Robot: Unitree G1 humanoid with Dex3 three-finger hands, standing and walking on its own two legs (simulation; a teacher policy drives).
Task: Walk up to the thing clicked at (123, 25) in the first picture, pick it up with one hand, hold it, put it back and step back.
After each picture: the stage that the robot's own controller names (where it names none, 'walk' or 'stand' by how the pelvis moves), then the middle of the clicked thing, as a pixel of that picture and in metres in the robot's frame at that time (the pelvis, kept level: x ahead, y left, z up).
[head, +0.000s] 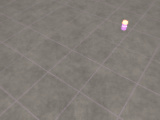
stand; (124, 25) +1.80 -0.51 -0.72
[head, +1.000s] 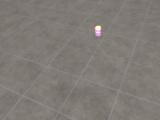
walk; (98, 31) +1.72 -0.05 -0.69
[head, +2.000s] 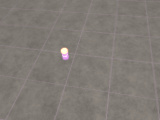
walk; (64, 54) +1.16 +0.27 -0.71
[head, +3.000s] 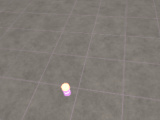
walk; (66, 89) +0.75 +0.25 -0.71
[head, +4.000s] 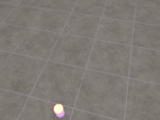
walk; (59, 111) +0.47 +0.25 -0.71
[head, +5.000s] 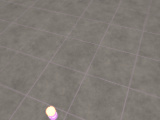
stand; (52, 113) +0.48 +0.31 -0.68
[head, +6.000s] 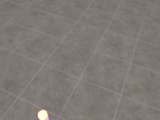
walk; (43, 117) +0.47 +0.30 -0.71
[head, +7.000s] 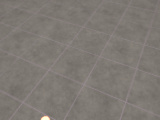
stand; out of the picture +0.45 +0.33 -0.72
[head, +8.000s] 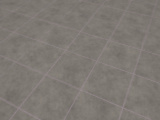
stand; out of the picture +0.42 +0.34 -0.73
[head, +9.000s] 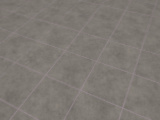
stand; out of the picture +0.42 +0.35 -0.73
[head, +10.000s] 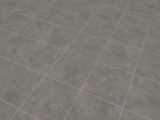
stand; out of the picture +0.42 +0.35 -0.73
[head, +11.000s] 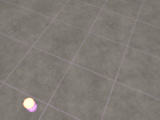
go down; (30, 105) +0.43 +0.36 -0.65
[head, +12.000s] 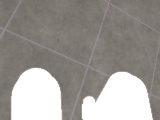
go down; out of the picture +0.46 +0.42 -0.27
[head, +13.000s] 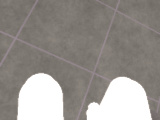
close in; out of the picture +0.47 +0.41 -0.29
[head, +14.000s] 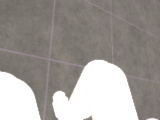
close in; out of the picture +0.43 +0.46 -0.23
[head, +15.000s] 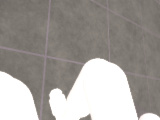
approach; out of the picture +0.42 +0.46 -0.23
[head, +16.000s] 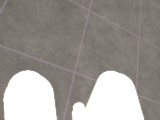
lift; out of the picture +0.44 +0.44 -0.25
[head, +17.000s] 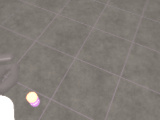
lift; (33, 99) +0.46 +0.34 -0.59
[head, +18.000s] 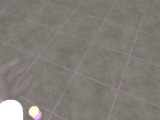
approach; (35, 113) +0.44 +0.36 -0.67
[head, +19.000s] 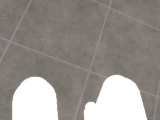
approach; out of the picture +0.49 +0.41 -0.30
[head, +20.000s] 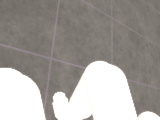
stand; out of the picture +0.45 +0.45 -0.23
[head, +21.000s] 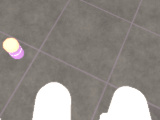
stand; (14, 49) +0.50 +0.39 -0.34
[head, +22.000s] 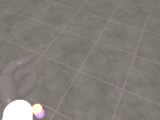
stand; (38, 111) +0.46 +0.34 -0.63
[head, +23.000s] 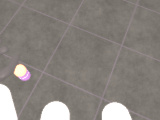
approach; (22, 72) +0.48 +0.37 -0.47
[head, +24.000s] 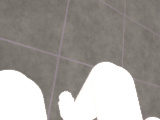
crouch; out of the picture +0.45 +0.45 -0.23
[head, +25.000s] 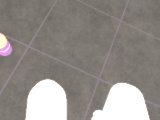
hold; (1, 45) +0.50 +0.40 -0.32
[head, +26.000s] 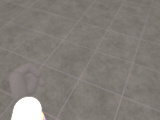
hold; (40, 118) +0.47 +0.34 -0.66
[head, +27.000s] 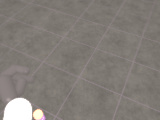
hold; (39, 116) +0.45 +0.36 -0.68
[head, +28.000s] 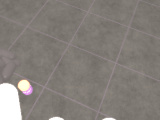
crouch; (25, 87) +0.49 +0.36 -0.55
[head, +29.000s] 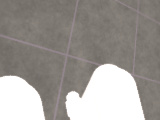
lower; out of the picture +0.48 +0.44 -0.24
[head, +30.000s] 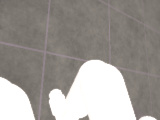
lower; out of the picture +0.46 +0.47 -0.23
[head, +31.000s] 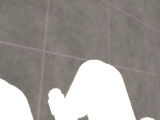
lower; out of the picture +0.46 +0.47 -0.23
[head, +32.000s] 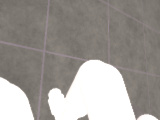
open; out of the picture +0.47 +0.51 -0.23
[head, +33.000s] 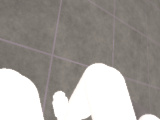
rise; out of the picture +0.49 +0.55 -0.27
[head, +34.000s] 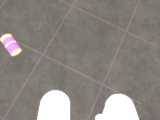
walk; (11, 44) +0.57 +0.45 -0.46
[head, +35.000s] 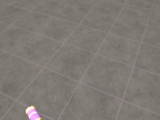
stand; (33, 115) +0.52 +0.41 -0.69
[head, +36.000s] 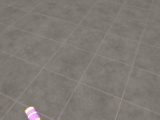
stand; (32, 115) +0.53 +0.42 -0.69
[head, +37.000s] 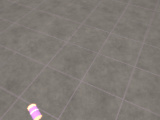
stand; (34, 112) +0.53 +0.41 -0.71
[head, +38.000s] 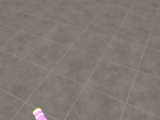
stand; (39, 116) +0.54 +0.41 -0.75
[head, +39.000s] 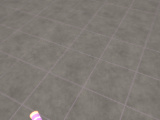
stand; (37, 119) +0.50 +0.42 -0.75
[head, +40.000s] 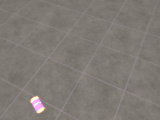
walk; (37, 104) +0.53 +0.41 -0.74
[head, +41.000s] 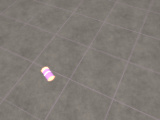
walk; (47, 73) +0.76 +0.37 -0.72
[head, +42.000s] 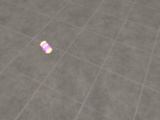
walk; (46, 47) +1.12 +0.37 -0.72
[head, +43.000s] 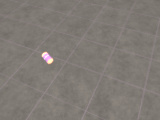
stand; (47, 57) +1.12 +0.45 -0.73
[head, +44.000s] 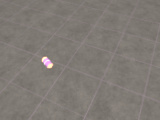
stand; (47, 62) +1.10 +0.44 -0.75
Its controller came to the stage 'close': yes
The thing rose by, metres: 0.01
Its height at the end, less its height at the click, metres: -0.02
